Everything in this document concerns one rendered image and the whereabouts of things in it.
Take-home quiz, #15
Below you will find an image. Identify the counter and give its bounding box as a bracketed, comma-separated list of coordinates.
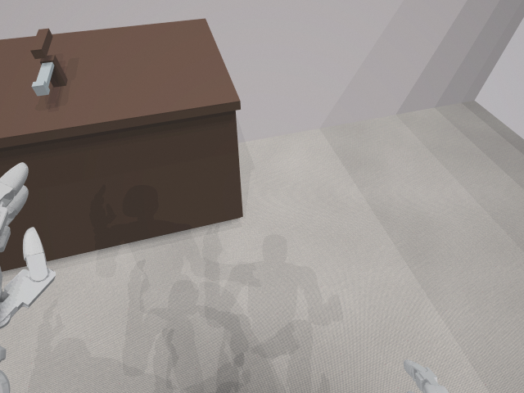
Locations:
[0, 19, 243, 272]

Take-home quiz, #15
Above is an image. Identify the tap lever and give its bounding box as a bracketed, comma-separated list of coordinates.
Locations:
[32, 62, 54, 96]

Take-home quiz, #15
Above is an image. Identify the robot right hand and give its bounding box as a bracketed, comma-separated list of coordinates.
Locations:
[404, 359, 449, 393]

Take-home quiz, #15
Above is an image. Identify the robot left hand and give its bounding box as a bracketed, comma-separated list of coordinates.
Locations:
[0, 162, 56, 329]

